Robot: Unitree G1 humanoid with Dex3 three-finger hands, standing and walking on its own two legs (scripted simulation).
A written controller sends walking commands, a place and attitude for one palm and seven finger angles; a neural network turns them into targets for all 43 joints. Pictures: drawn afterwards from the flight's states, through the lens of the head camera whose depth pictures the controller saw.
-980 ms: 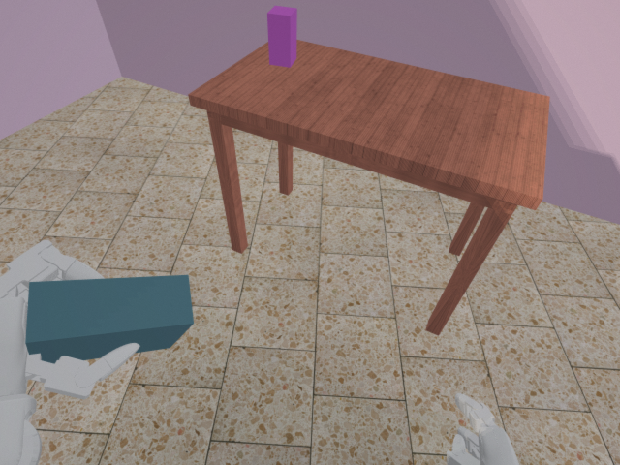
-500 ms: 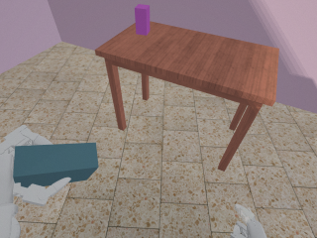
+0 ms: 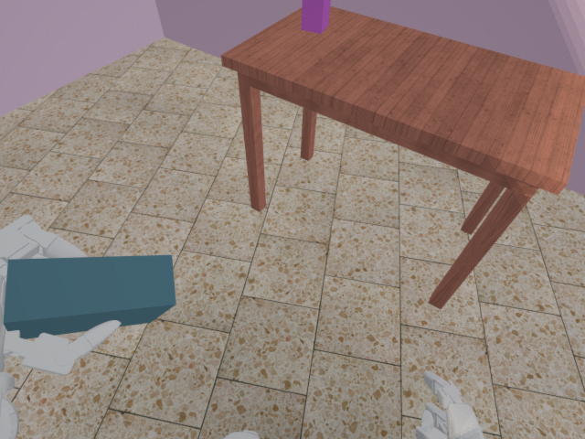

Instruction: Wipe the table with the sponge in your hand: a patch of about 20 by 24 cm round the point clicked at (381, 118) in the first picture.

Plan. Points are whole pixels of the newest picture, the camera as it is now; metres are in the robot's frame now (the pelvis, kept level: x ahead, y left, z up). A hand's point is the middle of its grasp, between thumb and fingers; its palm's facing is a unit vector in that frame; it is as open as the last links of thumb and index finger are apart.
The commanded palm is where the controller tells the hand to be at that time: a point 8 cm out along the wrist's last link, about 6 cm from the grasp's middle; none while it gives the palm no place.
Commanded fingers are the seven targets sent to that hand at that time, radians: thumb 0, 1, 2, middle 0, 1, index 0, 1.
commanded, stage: walk around to get in front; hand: left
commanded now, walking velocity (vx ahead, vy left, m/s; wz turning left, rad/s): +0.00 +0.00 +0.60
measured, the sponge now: (117, 295) +0.23 +0.20 +0.14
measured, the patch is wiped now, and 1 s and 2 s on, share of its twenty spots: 0.00 0.00 0.00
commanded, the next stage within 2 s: none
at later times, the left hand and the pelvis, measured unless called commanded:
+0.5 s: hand out of the picture +0.06 +0.29 +0.18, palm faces +0.63 -0.66 -0.40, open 9.5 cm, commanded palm +0.00 +0.31 +0.19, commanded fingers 0.00 0.10 1.30 -1.20 -1.60 -1.20 -1.60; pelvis -0.05 -0.01 +0.01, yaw +20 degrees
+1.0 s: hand out of the picture -0.08 +0.27 +0.18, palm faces +0.82 -0.43 -0.38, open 9.5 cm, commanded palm -0.15 +0.27 +0.19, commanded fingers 0.00 0.10 1.30 -1.20 -1.60 -1.20 -1.60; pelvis -0.12 -0.05 +0.00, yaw +37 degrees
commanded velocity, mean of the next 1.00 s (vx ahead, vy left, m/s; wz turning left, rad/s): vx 0.00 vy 0.00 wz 0.60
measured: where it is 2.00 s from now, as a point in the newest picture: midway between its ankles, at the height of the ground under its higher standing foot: outside the picture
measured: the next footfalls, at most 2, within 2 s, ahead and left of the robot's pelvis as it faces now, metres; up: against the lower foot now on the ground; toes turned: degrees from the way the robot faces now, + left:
left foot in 0.30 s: -0.01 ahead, +0.13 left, +0.00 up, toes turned +18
right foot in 0.64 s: +0.01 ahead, -0.12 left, +0.00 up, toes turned +21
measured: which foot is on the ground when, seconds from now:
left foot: down 0.00-0.04, up 0.06-0.28, down 0.30-0.66, up 0.68-0.94, down 0.96-1.00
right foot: down 0.00-0.32, up 0.34-0.62, down 0.64-0.98, up 1.00-1.00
